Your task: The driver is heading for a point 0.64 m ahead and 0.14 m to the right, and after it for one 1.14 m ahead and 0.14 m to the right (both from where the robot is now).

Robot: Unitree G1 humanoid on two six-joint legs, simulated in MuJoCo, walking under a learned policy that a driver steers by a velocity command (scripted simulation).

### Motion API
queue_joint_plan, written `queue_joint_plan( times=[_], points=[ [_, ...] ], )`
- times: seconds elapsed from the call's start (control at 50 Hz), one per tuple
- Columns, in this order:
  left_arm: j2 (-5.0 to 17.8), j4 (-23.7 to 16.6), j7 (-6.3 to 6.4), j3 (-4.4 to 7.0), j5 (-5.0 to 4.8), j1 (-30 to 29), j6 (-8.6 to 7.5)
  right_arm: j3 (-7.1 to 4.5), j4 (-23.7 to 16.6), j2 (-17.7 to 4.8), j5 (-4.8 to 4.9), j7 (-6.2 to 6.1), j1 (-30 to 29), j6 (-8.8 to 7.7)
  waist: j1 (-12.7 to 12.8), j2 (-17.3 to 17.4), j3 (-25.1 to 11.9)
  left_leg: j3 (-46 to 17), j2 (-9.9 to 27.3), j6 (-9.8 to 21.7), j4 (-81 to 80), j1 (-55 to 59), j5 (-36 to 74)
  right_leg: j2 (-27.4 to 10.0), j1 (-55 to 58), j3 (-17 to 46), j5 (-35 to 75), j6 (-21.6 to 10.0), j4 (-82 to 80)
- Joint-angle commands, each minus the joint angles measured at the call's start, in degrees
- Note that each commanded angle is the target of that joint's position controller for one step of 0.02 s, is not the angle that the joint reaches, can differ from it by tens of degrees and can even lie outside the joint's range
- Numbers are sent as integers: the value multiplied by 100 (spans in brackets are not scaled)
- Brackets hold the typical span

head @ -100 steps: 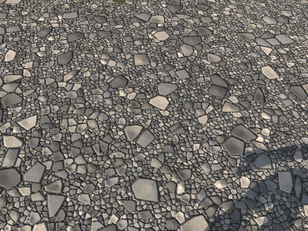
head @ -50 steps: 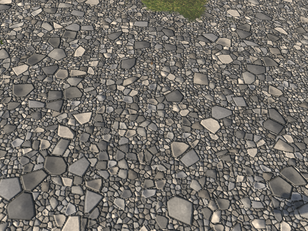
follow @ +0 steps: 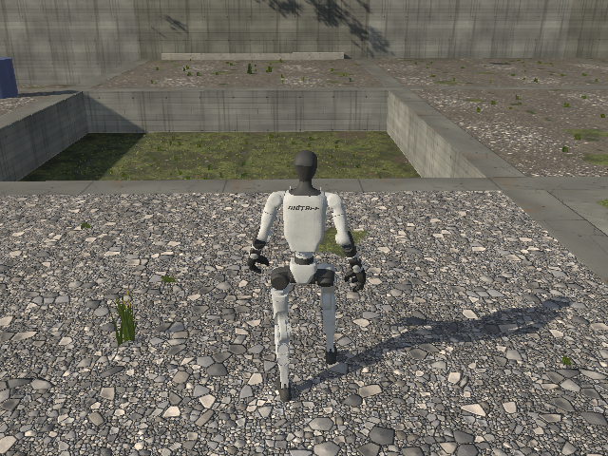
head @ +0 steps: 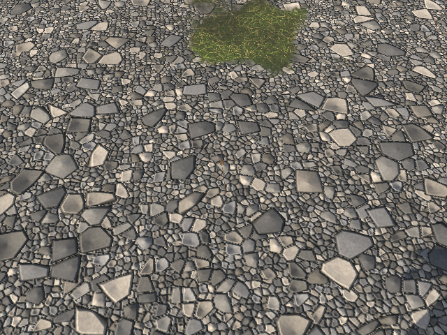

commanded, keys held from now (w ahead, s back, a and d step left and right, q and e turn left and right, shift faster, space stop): w+e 0.60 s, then w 0.08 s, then q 0.32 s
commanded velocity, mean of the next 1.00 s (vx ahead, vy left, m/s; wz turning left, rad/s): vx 0.43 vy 0.00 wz -0.37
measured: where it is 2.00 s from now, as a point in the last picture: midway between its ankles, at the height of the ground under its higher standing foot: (258, 294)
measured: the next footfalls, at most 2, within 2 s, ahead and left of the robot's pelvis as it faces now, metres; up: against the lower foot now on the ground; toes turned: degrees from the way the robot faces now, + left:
right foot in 0.16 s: +0.27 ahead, -0.14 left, +0.00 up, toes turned -9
left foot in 0.66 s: +0.59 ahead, -0.01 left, +0.00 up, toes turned -26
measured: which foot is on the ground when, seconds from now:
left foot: down 0.00-0.16, up 0.18-0.64, down 0.66-1.00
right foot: up 0.00-0.14, down 0.16-0.66, up 0.68-1.00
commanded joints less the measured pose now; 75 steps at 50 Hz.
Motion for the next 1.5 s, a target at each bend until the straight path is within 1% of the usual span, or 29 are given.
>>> queue_joint_plan(
  times=[0.02, 0.12, 0.16, 0.18, 0.2, 0.22, 0.24, 0.28, 0.36, 0.48, 0.58, 0.64, 0.66, 0.68, 0.7, 0.76, 0.82, 0.86, 0.92, 1.04, 1.08, 1.1, 1.12, 1.16, 1.22, 1.38, 1.46, 1.48, 1.5],
  points=[
    [76, -529, -141, -57, 0, -446, -63, -207, -373, -944, 76, -48, -367, -53, 58, 346, 420, -333, 1695, 847, -650, -398, 1708, -44, 231, -156, 393, -118, -709],
    [399, -869, -238, 81, 14, -547, -14, -308, -264, -1286, 202, -82, -177, 187, 258, 596, 75, 41, 1820, 576, 582, 541, 4329, 498, 766, -748, -769, -557, -1108],
    [894, -539, -154, 382, -16, 951, 42, -268, -316, -1248, 224, -125, -251, 273, 1111, 562, -794, 303, 1520, 303, 2721, -78, 5063, 1029, 2924, -915, -721, -920, -1452],
    [1424, -383, -23, 564, -49, 1756, 120, -122, -433, -889, 42, -136, -43, 232, 1315, -284, -1356, 312, 1210, 19, 4608, -1599, 2672, 178, 4693, 523, -575, -1293, -1523],
    [1873, -533, -36, 560, -59, 1396, 39, 107, -748, -202, -84, -54, 405, 67, 569, -1369, -1978, -617, -34, -284, 6379, -3882, -2118, -1099, 6149, 3966, -1982, -2378, -2406],
    [1320, -665, -82, 416, -25, 1514, -56, 6, -793, -814, 145, 20, -326, -117, 1084, -532, -2222, -1635, 128, -179, 6761, -4445, -1987, -1259, 6211, 4453, -2447, -2276, -3070],
    [1073, -593, -94, 337, 23, 1328, -136, -31, -960, -960, 308, 51, -762, -206, 1055, -327, -1360, -1566, 353, -62, 6530, -4798, -1395, -1106, 5599, 3634, -2037, -2008, -3156],
    [797, -676, -69, 249, 47, 649, -176, -21, -877, -865, 72, -33, -780, -248, 562, 237, -625, -1548, 770, -63, 5555, -4184, -628, -630, 4056, 2429, -664, -1705, -3148],
    [734, -723, 38, 210, 91, 451, -220, -12, -828, -705, -55, -31, -620, -20, 268, 87, -450, -1437, 818, -370, 4737, -3522, -122, -306, 2959, 1652, 638, -1756, -3461],
    [913, -463, 196, 266, 14, 906, -135, 141, -1143, -399, -5, 36, -1881, -31, 720, -152, -118, -1314, 351, -576, 2288, -3071, 1842, 170, 2490, 1173, -144, -1290, -3387],
    [857, -280, 228, 275, -32, 1161, -61, 34, -1257, -708, 87, 138, -2091, -142, 716, -349, -111, -1581, 230, -349, 1564, -2774, 1493, -153, 3119, 1949, -552, -1137, -2759],
    [615, -275, 222, 206, 26, 1055, -17, -116, -992, -921, 45, 109, -1090, -220, 213, -496, -501, -1353, 246, 31, 1240, -1473, 1144, 57, 3201, 1905, 114, -868, -1835],
    [285, -329, 198, 72, 94, 1122, -30, -184, -918, -1153, -63, 74, -335, -246, -102, -83, -1248, -2055, 1006, 392, 1363, -139, 908, 367, 2719, 1532, -298, -661, -451],
    [-82, -386, 190, -41, -38, 1975, -87, -325, -705, -1670, -120, 81, 327, -176, 139, 1637, -2022, -4591, 2237, 1397, 998, 1869, -212, 1258, 723, 767, -2397, -173, 1546],
    [331, -298, 222, -2, -101, 2004, -117, -257, -601, -1299, 39, 152, 425, -149, 49, 1790, -1817, -5843, 2491, 1561, 396, 1849, -1128, 1133, -156, 908, -3279, -63, 2401],
    [720, -528, 265, 118, 163, 604, -120, -1, -773, -645, -15, 156, -622, -54, 197, 551, -373, -3582, 1800, 1260, 531, -157, 2307, 585, 67, 502, -2450, 96, 2368],
    [282, -534, 228, 25, 229, 649, -124, 106, -627, -449, 16, 138, -728, -33, 486, 838, -520, -2580, 1239, 1150, 593, -712, 4582, 400, 861, 232, -2290, 249, 1045],
    [85, -555, 244, -62, 216, 536, -116, 4, -521, -796, 43, 68, -669, 41, 481, 936, -719, -2377, 1187, 1228, 616, -848, 5038, 533, 1289, 56, -2065, 374, 146],
    [240, -552, 266, -33, 138, 231, -41, -136, -485, -1179, 137, -35, -575, 232, 380, 946, -890, -2394, 1156, 1146, 603, -1038, 4346, 771, 1803, 12, -1210, 399, -603],
    [380, -682, 222, 68, 118, -172, -37, -133, -548, -1024, 242, -181, -680, 497, 489, 973, -585, -3076, 922, 761, 1022, -1271, 2023, 859, 2491, 217, -483, 170, -2226],
    [821, -686, 286, 189, 257, 164, -87, -5, -683, -582, 120, -198, -554, 510, 509, 245, -954, -2775, 407, 270, 2117, -1984, 382, -371, 3773, 953, 1153, -352, -2582],
    [1066, -743, 316, 239, 337, 115, 13, 70, -686, -316, 72, -189, 68, 485, 224, -1027, -1136, -1925, -337, -78, 3262, -2994, -2208, -1514, 4372, 2067, 2541, -1205, -2493],
    [853, -652, 284, 226, 312, 308, 61, -24, -684, -721, 96, -192, 127, 499, 387, -1149, -1217, -1622, -166, -328, 4452, -3368, -2684, -1932, 4175, 2652, 2270, -1731, -2691],
    [425, -693, 252, 98, 244, -162, 46, -202, -551, -1071, 169, -233, 33, 657, 278, -465, -783, -1677, 132, -552, 5340, -3568, -1962, -1242, 3751, 1659, 1480, -1390, -2722],
    [470, -632, 249, 102, 251, -503, 59, -176, -668, -805, 156, -255, -104, 863, 208, -523, -497, -1429, 238, -759, 5336, -3276, -1241, -826, 3043, 736, 1372, -1259, -2928],
    [868, -376, 273, 273, 165, -361, 169, -65, -1237, -645, 136, -12, -751, 876, 474, -668, -747, -928, 420, -562, 3282, -2360, -695, -1098, 3251, 102, 1202, -1366, -2890],
    [928, -233, 243, 306, -31, -402, 170, -146, -1229, -729, 130, 80, -472, 919, 218, -573, -675, -665, 212, -104, 1672, -1450, 181, -1040, 3038, -194, 525, -880, -2255],
    [759, -83, 227, 272, -15, -87, 163, -216, -1190, -900, 106, 39, -304, 916, 204, -214, -679, -922, 213, 105, 1159, -847, 851, -803, 2613, -495, -135, -477, -1732],
    [429, -141, 190, 179, 225, 94, 154, -380, -1274, -1549, 99, -70, -176, 899, 367, 1382, -708, -2621, 1460, 605, 852, 23, 2854, -145, 1363, -1146, -1940, 151, -164]
  ],
)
